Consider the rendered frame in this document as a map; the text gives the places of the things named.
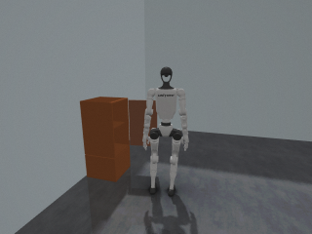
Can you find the right robot forearm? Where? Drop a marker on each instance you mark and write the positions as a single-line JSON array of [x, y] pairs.
[[184, 124]]

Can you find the robot torso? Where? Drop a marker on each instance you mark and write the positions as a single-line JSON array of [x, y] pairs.
[[165, 100]]

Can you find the right robot hand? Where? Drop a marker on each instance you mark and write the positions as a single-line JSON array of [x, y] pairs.
[[186, 140]]

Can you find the left robot forearm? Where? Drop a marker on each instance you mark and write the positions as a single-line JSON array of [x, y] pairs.
[[147, 122]]

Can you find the cupboard door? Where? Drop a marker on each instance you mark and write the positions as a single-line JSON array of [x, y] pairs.
[[136, 120]]

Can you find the left robot upper arm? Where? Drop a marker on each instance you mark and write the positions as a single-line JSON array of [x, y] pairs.
[[149, 101]]

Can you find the left robot hand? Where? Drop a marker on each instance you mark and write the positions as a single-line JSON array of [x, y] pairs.
[[144, 139]]

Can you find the right robot upper arm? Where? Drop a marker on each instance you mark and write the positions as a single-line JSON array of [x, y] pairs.
[[182, 101]]

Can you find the right robot shin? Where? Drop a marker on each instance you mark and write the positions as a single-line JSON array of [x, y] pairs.
[[173, 170]]

